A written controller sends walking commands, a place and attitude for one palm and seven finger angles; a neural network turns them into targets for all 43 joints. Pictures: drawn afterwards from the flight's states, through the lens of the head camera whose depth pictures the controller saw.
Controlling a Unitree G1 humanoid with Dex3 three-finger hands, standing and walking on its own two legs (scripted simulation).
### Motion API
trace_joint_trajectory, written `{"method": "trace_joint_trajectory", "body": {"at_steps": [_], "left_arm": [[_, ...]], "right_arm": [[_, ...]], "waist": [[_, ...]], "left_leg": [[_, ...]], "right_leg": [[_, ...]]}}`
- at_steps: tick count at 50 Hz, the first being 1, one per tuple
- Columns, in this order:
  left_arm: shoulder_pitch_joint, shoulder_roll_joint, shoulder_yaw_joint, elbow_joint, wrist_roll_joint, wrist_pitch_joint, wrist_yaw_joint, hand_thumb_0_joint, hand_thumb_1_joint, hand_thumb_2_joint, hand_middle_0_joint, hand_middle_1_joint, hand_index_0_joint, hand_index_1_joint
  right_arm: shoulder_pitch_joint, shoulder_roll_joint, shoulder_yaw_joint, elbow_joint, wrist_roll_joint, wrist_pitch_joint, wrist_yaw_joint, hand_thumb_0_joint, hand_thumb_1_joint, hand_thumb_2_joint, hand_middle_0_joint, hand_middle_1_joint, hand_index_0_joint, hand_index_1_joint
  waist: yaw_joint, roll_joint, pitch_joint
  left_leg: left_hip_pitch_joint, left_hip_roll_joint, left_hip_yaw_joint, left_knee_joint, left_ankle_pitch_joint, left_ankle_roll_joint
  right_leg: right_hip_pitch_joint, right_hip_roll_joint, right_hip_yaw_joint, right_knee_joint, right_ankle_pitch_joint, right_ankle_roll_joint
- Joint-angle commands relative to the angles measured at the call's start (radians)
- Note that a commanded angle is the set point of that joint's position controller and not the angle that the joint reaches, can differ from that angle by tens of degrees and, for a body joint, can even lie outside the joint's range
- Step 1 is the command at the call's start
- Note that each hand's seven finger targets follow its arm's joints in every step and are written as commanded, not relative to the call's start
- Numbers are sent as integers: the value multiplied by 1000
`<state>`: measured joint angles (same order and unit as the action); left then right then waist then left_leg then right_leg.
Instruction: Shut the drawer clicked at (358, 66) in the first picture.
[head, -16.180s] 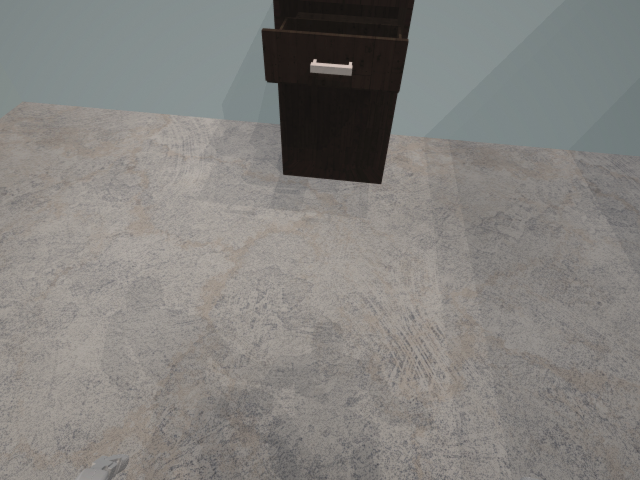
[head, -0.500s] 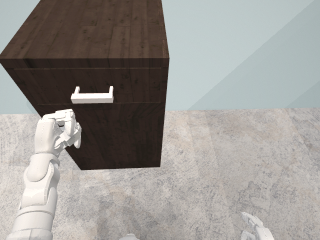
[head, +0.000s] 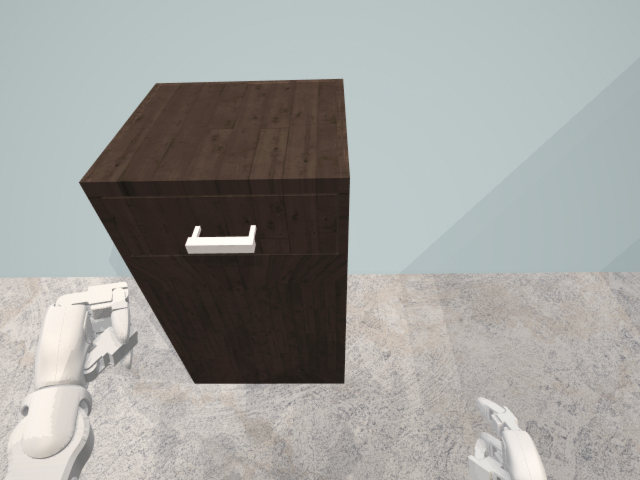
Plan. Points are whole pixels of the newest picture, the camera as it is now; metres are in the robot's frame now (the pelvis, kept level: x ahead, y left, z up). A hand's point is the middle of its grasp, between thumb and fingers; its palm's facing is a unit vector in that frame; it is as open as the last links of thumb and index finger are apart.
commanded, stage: draw the hand back to the body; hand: left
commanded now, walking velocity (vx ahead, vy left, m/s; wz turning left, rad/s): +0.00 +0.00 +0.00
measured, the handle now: (223, 237) +0.56 +0.26 -0.06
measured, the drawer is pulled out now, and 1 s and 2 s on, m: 0.00 0.00 0.00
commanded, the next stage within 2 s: step back with the hand held close in 0.42 s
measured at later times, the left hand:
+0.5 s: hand (89, 363) +0.18 +0.23 +0.15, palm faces +0.41 -0.83 -0.37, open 3.2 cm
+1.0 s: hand (49, 388) +0.15 +0.25 +0.16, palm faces +0.28 -0.82 -0.50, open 3.2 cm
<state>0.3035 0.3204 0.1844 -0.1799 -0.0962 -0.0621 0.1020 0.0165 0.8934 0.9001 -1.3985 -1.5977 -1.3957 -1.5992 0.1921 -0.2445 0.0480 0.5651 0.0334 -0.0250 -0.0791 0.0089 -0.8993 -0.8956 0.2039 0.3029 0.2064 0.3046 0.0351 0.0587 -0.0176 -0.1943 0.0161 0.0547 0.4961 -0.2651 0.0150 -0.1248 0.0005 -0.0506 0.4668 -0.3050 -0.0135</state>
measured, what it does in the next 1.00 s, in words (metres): stands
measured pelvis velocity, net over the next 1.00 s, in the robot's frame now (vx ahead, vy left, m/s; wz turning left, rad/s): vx -0.04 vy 0.02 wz -0.03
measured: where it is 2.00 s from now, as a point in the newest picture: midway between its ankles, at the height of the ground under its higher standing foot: outside the picture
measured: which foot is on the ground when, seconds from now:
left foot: down 0.00-1.00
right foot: down 0.00-1.00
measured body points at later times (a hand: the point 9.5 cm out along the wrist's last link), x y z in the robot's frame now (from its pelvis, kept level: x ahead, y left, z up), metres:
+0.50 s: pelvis +0.00 -0.01 +0.00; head -0.02 -0.04 +0.45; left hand +0.15 +0.28 +0.17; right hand +0.20 -0.23 -0.08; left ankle +0.00 +0.11 -0.74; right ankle -0.03 -0.11 -0.74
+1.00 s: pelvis -0.04 +0.02 +0.00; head -0.01 +0.03 +0.45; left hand +0.13 +0.30 +0.18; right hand +0.13 -0.23 -0.08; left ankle +0.00 +0.11 -0.74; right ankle -0.03 -0.11 -0.74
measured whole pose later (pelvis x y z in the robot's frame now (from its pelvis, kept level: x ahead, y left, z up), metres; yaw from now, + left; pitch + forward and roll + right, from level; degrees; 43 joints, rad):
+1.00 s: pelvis -0.04 +0.02 +0.00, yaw -2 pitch +0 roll -1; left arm 0.66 0.43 0.38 -0.60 -0.06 -0.19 0.12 0.02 0.89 0.90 -1.40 -1.60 -1.40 -1.60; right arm 0.19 -0.22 -0.02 0.53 0.01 0.00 -0.06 0.01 -0.90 -0.90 0.20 0.30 0.20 0.30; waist 0.01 0.00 0.06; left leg -0.30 0.01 0.09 0.50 -0.20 0.04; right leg -0.24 -0.01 -0.02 0.47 -0.23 0.01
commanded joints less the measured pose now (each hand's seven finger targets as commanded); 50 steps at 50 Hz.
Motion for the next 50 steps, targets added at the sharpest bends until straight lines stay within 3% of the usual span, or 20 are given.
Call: {"method": "trace_joint_trajectory", "body": {"at_steps": [1, 4, 10, 16, 20, 25, 27, 28, 30, 31, 34, 36, 40, 41, 46, 50], "left_arm": [[-44, 210, 164, -315, 2, -71, 7, 0, 900, 900, -1400, -1600, -1400, -1600], [26, 190, 169, -403, 0, -78, 7, 0, 900, 900, -1400, -1600, -1400, -1600], [148, 195, 207, -513, 3, -96, 11, 0, 900, 900, -1400, -1600, -1400, -1600], [173, 146, 190, -425, 8, -93, 10, 0, 900, 900, -1400, -1600, -1400, -1600], [149, 166, 208, -446, 9, -104, 14, 0, 900, 900, -1400, -1600, -1400, -1600], [148, 185, 212, -521, 13, -113, 23, 0, 900, 900, -1400, -1600, -1400, -1600], [152, 185, 212, -521, 13, -111, 25, 0, 900, 900, -1400, -1600, -1400, -1600], [-18, 345, 376, -640, 20, -165, 32, 0, 900, 900, -1400, -1600, -1400, -1600], [161, 221, 285, -466, 34, -167, 19, 0, 900, 900, -1400, -1600, -1400, -1600], [177, 210, 283, -455, 34, -169, 14, 0, 900, 900, -1400, -1600, -1400, -1600], [269, 159, 244, -427, 35, -170, 7, 0, 900, 900, -1400, -1600, -1400, -1600], [313, 172, 259, -457, 33, -175, 6, 0, 900, 900, -1400, -1600, -1400, -1600], [358, 224, 308, -553, 30, -181, 18, 0, 900, 900, -1400, -1600, -1400, -1600], [357, 250, 327, -579, 30, -183, 22, 0, 900, 900, -1400, -1600, -1400, -1600], [378, 256, 338, -643, 30, -191, 42, 0, 900, 900, -1400, -1600, -1400, -1600], [375, 220, 318, -609, 38, -200, 50, 0, 900, 900, -1400, -1600, -1400, -1600]], "right_arm": [[-128, -101, -50, -149, -12, -76, 4, 0, -900, -900, 200, 300, 200, 300], [-128, -87, -50, -152, -14, -92, 10, 0, -900, -900, 200, 300, 200, 300], [-126, -83, -60, -149, -17, -126, 13, 0, -900, -900, 200, 300, 200, 300], [-117, -86, -68, -126, -16, -131, 8, 0, -900, -900, 200, 300, 200, 300], [-119, -86, -72, -135, -19, -127, 0, 0, -900, -900, 200, 300, 200, 300], [-128, -80, -65, -138, -23, -150, -1, 0, -900, -900, 200, 300, 200, 300], [-129, -78, -63, -133, -24, -157, -1, 0, -900, -900, 200, 300, 200, 300], [-114, -104, -70, -163, -27, -131, 8, 0, -900, -900, 200, 300, 200, 300], [-108, -85, -75, -134, -31, -96, 12, 0, -900, -900, 200, 300, 200, 300], [-111, -90, -81, -144, -32, -86, 14, 0, -900, -900, 200, 300, 200, 300], [-103, -98, -94, -151, -30, -53, 24, 0, -900, -900, 200, 300, 200, 300], [-112, -100, -101, -163, -31, -38, 25, 0, -900, -900, 200, 300, 200, 300], [-116, -91, -107, -196, -26, -17, 24, 0, -900, -900, 200, 300, 200, 300], [-121, -93, -108, -202, -26, -16, 18, 0, -900, -900, 200, 300, 200, 300], [-104, -96, -111, -209, -28, -27, 7, 0, -900, -900, 200, 300, 200, 300], [-85, -98, -111, -199, -29, -51, 7, 0, -900, -900, 200, 300, 200, 300]], "waist": [[8, -23, -65], [9, 26, -60], [17, -8, -53], [6, -51, 61], [16, -67, -3], [28, 16, -57], [27, 6, -43], [-16, -35, 47], [-28, -113, 51], [-26, -92, 49], [-30, -23, -17], [-21, -18, -68], [-18, -63, -146], [-13, -48, -155], [-16, 41, -149], [-28, 68, -85]], "left_leg": [[107, 1, -34, -86, 201, 22], [125, 3, -28, -84, 230, 22], [142, 4, -21, -74, 241, 25], [112, 8, -23, -85, 176, 23], [128, 7, -22, -81, 180, 31], [145, 3, -24, -73, 226, 28], [137, 4, -29, -74, 233, 23], [63, 22, -39, -42, 164, 36], [65, 24, -37, -23, 174, 32], [64, 24, -37, -32, 197, 28], [67, 54, -34, -62, 306, 31], [71, 61, -37, -66, 381, 32], [45, 75, -52, -58, 441, 33], [34, 73, -56, -61, 436, 32], [-44, 89, -76, -82, 364, 34], [-209, 122, -120, -154, 115, 51]], "right_leg": [[-19, 2, 35, -123, 251, -11], [-4, -4, 35, -119, 287, -10], [-8, -3, 35, -132, 306, -4], [-68, 1, 32, -157, 227, 0], [-38, -9, 39, -141, 234, 3], [1, -14, 44, -123, 290, -4], [4, -12, 40, -121, 294, -6], [-84, -73, 169, -180, 393, -5], [-88, -100, 153, -163, 464, -7], [-92, -94, 148, -158, 476, -3], [-46, -77, 104, -106, 469, 14], [-22, -67, 86, -81, 487, 17], [15, -57, 77, -35, 511, 22], [18, -53, 77, -31, 499, 23], [12, -30, 74, 12, 409, 26], [38, -6, 68, 76, 255, 24]]}}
